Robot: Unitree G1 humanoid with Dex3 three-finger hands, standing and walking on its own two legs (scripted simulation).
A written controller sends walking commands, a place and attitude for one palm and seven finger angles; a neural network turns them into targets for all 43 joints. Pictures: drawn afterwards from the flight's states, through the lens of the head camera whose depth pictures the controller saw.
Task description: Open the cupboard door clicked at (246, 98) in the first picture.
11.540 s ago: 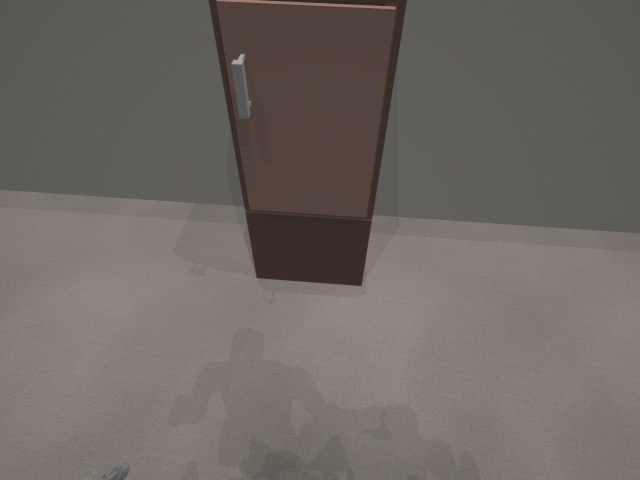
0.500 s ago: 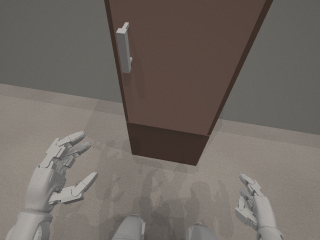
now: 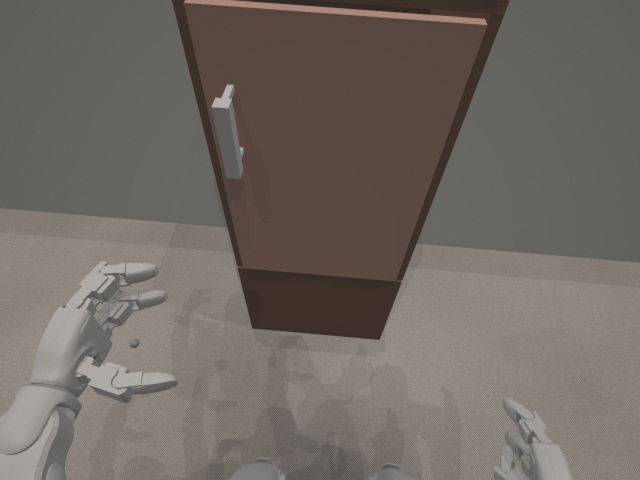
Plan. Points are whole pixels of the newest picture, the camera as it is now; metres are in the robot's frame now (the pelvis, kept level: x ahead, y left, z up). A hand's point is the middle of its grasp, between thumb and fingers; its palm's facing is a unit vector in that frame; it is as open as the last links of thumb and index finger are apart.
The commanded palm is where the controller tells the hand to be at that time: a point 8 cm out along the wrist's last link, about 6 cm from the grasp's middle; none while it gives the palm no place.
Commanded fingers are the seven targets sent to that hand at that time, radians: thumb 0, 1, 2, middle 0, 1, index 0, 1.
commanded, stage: raise the hand with hooked fingers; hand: left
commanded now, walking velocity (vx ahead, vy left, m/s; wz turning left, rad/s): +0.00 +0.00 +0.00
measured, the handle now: (232, 132) +0.58 +0.17 +0.10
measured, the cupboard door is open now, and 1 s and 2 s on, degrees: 0 0 0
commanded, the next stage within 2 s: move the hooked fingers beside the handle in 1.00 s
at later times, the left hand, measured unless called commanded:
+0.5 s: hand (83, 265) +0.31 +0.27 +0.12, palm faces +0.02 -1.00 -0.05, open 14.0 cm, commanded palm +0.28 +0.32 +0.12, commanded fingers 0.00 -0.50 0.30 -0.30 -1.20 -0.30 -1.20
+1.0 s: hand (98, 271) +0.30 +0.26 +0.12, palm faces +0.00 -1.00 -0.03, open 14.0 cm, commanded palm +0.27 +0.30 +0.12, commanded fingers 0.00 -0.50 0.30 -0.30 -1.20 -0.30 -1.20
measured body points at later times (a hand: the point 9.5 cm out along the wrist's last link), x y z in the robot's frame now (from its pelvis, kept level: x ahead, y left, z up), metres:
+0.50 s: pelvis +0.02 +0.00 +0.02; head +0.05 +0.00 +0.47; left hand +0.30 +0.33 +0.13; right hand +0.18 -0.24 -0.06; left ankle +0.02 +0.10 -0.69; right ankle +0.04 -0.12 -0.69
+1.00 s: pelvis +0.01 -0.01 +0.02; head +0.03 -0.02 +0.47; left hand +0.30 +0.31 +0.12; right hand +0.16 -0.26 -0.05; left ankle +0.02 +0.10 -0.69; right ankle +0.04 -0.12 -0.69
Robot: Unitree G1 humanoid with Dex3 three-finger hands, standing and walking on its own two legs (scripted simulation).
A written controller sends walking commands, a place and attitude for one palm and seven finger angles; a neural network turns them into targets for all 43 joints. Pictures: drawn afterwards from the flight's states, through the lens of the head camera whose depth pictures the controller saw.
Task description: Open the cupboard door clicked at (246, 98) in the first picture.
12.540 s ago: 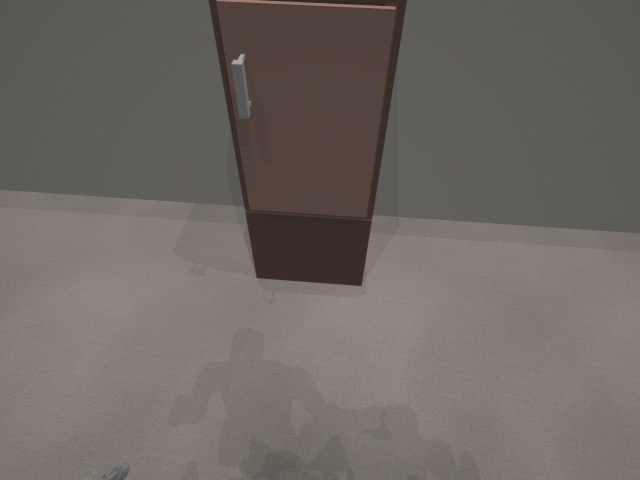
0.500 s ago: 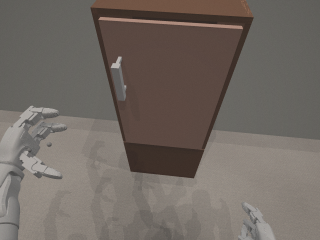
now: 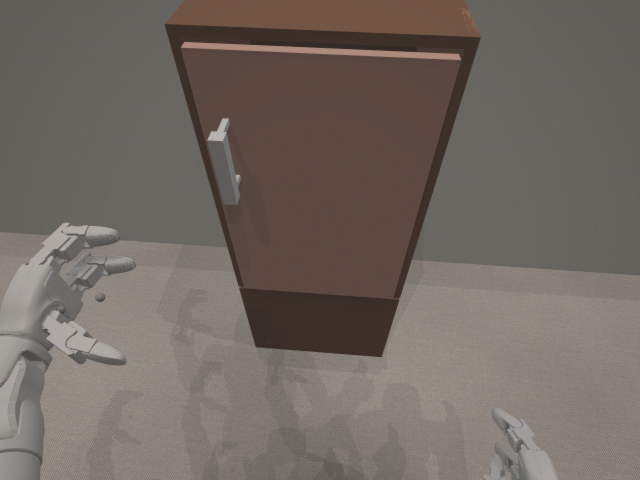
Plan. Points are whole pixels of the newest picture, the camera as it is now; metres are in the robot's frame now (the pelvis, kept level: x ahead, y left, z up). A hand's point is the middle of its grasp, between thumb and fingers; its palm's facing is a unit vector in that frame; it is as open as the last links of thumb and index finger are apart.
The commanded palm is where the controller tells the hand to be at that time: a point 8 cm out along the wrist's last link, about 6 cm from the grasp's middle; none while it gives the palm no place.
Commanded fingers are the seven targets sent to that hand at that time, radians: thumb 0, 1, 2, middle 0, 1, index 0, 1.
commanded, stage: move the hooked fingers beside the handle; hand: left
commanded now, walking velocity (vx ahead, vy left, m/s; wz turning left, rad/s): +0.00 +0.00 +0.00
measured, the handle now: (228, 162) +0.56 +0.19 +0.07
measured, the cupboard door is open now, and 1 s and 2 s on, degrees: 0 0 0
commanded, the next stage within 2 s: none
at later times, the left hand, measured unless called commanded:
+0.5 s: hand (131, 258) +0.35 +0.26 +0.09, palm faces -0.03 -1.00 -0.01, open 14.0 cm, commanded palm +0.32 +0.31 +0.09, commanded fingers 0.00 -0.50 0.30 -0.30 -1.20 -0.30 -1.20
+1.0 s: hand (151, 222) +0.41 +0.26 +0.09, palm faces -0.03 -1.00 +0.00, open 14.0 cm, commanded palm +0.39 +0.31 +0.08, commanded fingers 0.00 -0.50 0.30 -0.30 -1.20 -0.30 -1.20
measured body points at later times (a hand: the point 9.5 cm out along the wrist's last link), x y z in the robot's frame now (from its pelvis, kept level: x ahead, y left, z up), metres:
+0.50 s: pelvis +0.00 +0.00 +0.00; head +0.04 +0.00 +0.44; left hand +0.35 +0.32 +0.09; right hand +0.13 -0.25 -0.09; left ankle +0.01 +0.11 -0.71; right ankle +0.03 -0.11 -0.71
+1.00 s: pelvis +0.00 +0.01 -0.01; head +0.07 +0.02 +0.44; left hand +0.41 +0.31 +0.09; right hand +0.09 -0.26 -0.11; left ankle +0.01 +0.11 -0.71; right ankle +0.03 -0.11 -0.71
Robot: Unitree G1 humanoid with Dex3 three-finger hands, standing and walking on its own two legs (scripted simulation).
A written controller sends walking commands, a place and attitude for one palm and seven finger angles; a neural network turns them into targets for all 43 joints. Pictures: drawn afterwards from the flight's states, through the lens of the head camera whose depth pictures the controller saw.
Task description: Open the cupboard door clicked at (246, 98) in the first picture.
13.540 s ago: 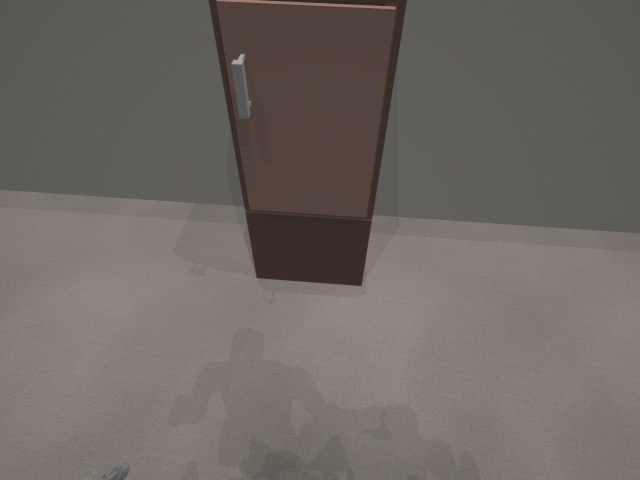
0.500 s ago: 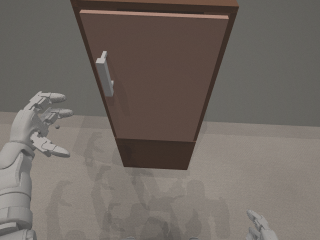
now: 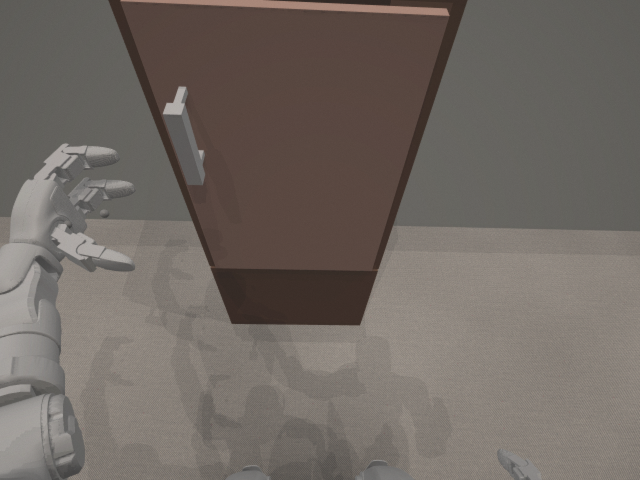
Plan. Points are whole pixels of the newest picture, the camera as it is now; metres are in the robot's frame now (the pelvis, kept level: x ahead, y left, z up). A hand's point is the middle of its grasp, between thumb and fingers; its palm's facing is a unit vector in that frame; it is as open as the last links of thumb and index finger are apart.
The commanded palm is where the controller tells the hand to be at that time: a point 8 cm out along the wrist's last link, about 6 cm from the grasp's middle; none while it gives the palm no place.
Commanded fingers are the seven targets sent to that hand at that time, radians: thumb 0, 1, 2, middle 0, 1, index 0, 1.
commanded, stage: move the hooked fingers beside the handle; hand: left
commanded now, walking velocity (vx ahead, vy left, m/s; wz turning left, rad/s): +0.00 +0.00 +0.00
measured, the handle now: (189, 137) +0.56 +0.19 +0.08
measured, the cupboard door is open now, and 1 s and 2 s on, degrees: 0 0 0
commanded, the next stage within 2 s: slide the fingers in behind the handle in 1.50 s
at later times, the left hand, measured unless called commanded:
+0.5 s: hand (124, 175) +0.47 +0.26 +0.09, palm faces -0.02 -1.00 +0.00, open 14.0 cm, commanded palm +0.46 +0.31 +0.09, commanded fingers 0.00 -0.50 0.30 -0.30 -1.20 -0.30 -1.20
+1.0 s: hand (131, 163) +0.50 +0.26 +0.08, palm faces -0.02 -1.00 +0.00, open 14.0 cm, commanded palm +0.48 +0.31 +0.08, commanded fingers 0.00 -0.50 0.30 -0.30 -1.20 -0.30 -1.20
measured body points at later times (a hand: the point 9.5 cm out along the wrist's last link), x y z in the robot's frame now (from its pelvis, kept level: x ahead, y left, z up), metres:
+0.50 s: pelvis -0.01 +0.01 -0.01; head +0.10 +0.03 +0.42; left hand +0.47 +0.31 +0.09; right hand +0.02 -0.27 -0.11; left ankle +0.00 +0.11 -0.70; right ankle +0.03 -0.12 -0.70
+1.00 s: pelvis +0.01 +0.02 -0.01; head +0.13 +0.04 +0.42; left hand +0.50 +0.32 +0.08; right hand +0.00 -0.26 -0.11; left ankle +0.00 +0.11 -0.70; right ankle +0.03 -0.12 -0.70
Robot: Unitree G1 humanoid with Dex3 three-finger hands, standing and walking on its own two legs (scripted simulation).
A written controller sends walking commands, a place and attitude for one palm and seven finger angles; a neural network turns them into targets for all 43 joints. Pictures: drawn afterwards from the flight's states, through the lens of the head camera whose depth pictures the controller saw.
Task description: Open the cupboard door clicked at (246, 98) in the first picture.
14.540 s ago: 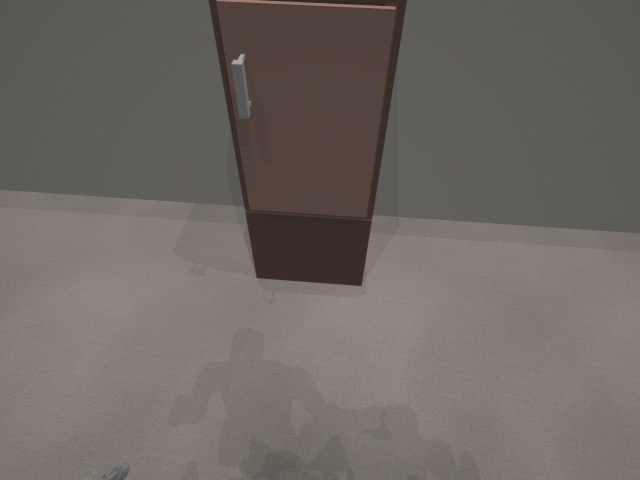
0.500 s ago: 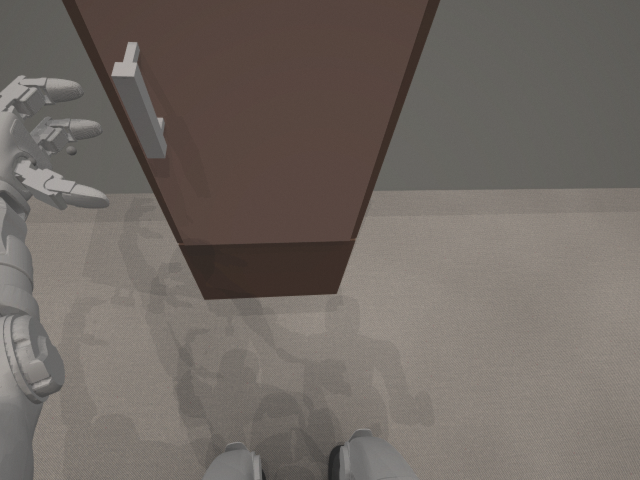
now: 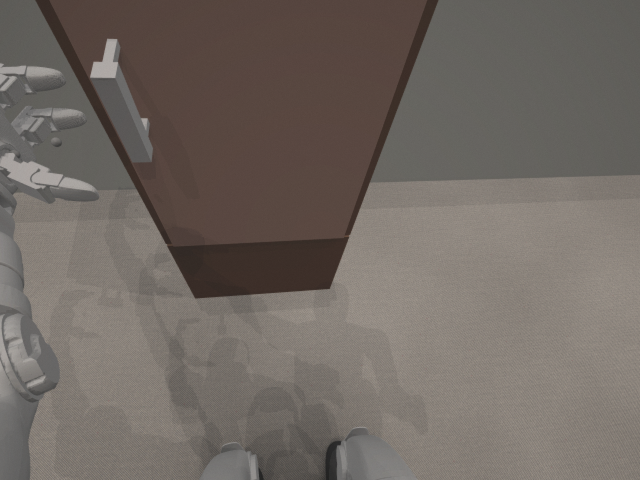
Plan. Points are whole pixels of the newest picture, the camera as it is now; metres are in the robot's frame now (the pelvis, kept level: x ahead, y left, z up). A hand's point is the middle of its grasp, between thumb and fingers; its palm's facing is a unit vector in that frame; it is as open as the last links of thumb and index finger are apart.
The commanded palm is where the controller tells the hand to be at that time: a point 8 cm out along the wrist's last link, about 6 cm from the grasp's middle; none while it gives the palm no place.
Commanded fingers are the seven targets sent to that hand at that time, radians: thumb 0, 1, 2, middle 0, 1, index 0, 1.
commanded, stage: move the hooked fingers beside the handle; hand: left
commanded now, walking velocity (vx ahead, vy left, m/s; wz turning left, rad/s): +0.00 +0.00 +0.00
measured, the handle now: (128, 104) +0.54 +0.19 +0.10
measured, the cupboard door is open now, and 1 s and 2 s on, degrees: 0 0 0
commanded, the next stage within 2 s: slide the fingers in behind the handle in 0.50 s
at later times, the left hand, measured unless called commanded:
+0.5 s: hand (66, 144) +0.48 +0.25 +0.10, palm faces +0.03 -1.00 -0.01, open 14.0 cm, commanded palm +0.46 +0.30 +0.09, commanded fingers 0.00 -0.50 0.30 -0.30 -1.20 -0.30 -1.20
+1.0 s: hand (90, 140) +0.49 +0.23 +0.10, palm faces +0.01 -1.00 -0.01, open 14.0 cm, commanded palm +0.46 +0.27 +0.10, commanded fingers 0.00 -0.50 0.30 -0.30 -1.20 -0.30 -1.20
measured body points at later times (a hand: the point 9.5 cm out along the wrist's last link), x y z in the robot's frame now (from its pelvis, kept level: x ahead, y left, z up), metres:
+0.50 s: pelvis -0.01 -0.01 +0.00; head +0.11 +0.02 +0.43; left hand +0.47 +0.30 +0.10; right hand +0.02 -0.28 -0.11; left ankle -0.01 +0.09 -0.69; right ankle +0.02 -0.13 -0.69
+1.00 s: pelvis +0.00 -0.01 +0.00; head +0.11 +0.01 +0.43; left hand +0.48 +0.28 +0.10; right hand +0.00 -0.28 -0.10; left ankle -0.01 +0.09 -0.69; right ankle +0.02 -0.13 -0.69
